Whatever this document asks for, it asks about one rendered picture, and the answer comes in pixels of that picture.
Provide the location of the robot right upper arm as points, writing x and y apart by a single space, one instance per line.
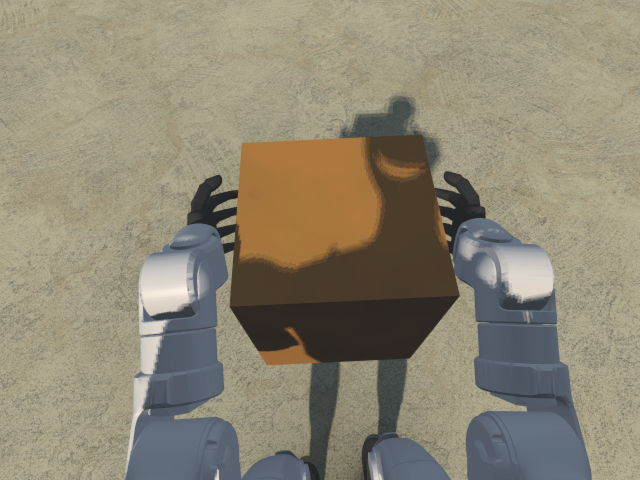
524 445

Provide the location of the robot left thigh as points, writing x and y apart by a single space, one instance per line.
278 467

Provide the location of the right robot shin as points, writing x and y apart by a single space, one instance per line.
386 436

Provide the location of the right robot hand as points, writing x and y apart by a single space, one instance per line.
467 204

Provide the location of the robot right forearm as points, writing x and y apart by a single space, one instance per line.
514 291

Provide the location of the carton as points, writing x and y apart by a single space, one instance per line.
340 252

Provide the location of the robot left upper arm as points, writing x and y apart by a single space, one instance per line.
186 449

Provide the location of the left robot hand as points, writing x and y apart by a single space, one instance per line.
203 204

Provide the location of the robot left forearm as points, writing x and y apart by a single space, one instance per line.
177 307

